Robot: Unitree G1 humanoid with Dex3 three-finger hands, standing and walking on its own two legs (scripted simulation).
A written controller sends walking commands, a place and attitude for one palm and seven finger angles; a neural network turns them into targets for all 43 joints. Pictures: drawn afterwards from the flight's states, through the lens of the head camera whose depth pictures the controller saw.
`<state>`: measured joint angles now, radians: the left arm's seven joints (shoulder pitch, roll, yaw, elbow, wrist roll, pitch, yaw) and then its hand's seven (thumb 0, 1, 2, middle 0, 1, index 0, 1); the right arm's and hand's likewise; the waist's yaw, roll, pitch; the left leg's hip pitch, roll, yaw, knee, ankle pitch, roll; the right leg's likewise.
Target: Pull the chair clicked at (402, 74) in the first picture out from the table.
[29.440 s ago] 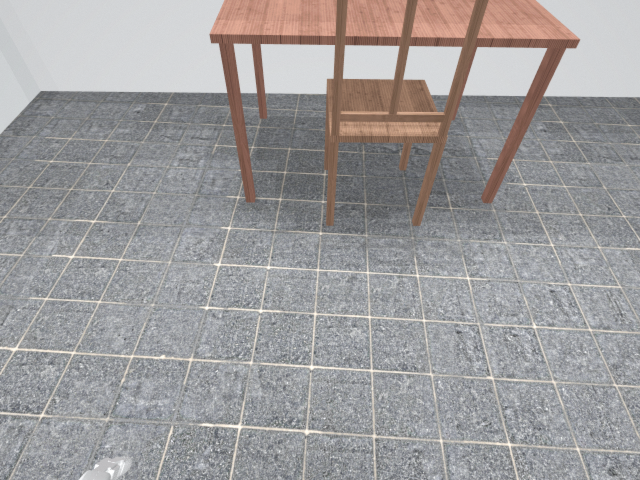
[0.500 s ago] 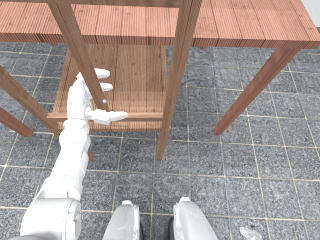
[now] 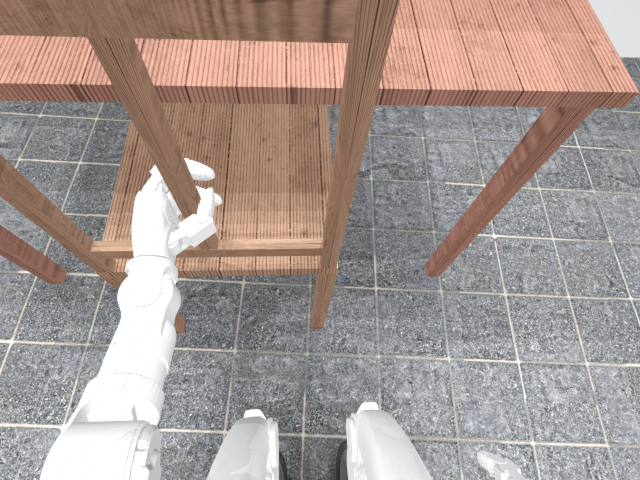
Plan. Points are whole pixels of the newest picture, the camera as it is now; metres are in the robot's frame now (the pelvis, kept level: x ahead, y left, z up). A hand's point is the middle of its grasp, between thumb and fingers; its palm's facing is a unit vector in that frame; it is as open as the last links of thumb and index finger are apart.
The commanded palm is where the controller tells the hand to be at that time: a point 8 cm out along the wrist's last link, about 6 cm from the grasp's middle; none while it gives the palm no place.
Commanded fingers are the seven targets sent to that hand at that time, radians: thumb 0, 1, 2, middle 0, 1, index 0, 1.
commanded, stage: hook a spindle and tug to test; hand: left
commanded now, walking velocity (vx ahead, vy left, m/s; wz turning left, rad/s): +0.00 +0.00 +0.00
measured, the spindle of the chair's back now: (177, 176) +0.45 +0.16 +0.07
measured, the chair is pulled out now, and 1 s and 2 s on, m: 0.00 0.06 0.21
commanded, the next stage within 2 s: step backward, pulling the chair out in 0.44 s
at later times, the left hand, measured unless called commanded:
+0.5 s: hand (203, 240) +0.40 +0.13 +0.01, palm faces +0.00 -1.00 -0.02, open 5.4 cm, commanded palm +0.37 +0.18 +0.02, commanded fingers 0.00 0.90 0.90 -0.50 -1.45 -0.50 -1.45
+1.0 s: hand (203, 251) +0.38 +0.13 +0.03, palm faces -0.03 -0.99 -0.12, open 5.4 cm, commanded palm +0.35 +0.18 +0.03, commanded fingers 0.00 0.90 0.90 -0.50 -1.45 -0.50 -1.45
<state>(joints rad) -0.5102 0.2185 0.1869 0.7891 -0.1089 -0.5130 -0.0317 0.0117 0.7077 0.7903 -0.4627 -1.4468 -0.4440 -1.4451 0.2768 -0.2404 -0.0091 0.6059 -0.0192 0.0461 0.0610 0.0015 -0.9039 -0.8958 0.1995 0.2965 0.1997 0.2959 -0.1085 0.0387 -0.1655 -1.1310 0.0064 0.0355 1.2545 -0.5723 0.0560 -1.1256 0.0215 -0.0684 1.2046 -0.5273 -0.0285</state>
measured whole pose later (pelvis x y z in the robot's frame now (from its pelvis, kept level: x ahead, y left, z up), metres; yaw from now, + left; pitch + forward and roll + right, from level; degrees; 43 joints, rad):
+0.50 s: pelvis +0.02 +0.00 +0.01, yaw +0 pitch +25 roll -2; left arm -0.32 0.18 0.12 0.58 -0.13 -0.50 -0.06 0.02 0.71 0.78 -0.45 -1.45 -0.44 -1.45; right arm 0.25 -0.24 -0.02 0.57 -0.01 0.03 0.06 0.00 -0.90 -0.90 0.20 0.30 0.20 0.30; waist -0.07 0.03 -0.17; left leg -1.08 0.00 0.03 1.23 -0.59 0.05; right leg -1.08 0.02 -0.07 1.19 -0.55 -0.03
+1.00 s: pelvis +0.01 +0.01 +0.10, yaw +1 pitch +11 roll -1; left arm -0.44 0.18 0.01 0.95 -0.07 -0.23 0.07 0.06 0.68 0.73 -0.32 -1.18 -0.50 -1.45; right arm 0.24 -0.26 -0.02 0.61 0.03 0.15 -0.09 0.00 -0.90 -0.90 0.20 0.30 0.20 0.30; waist -0.09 0.00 0.02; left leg -0.51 -0.03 0.05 0.64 -0.32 0.07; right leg -0.51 0.01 -0.02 0.62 -0.29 0.00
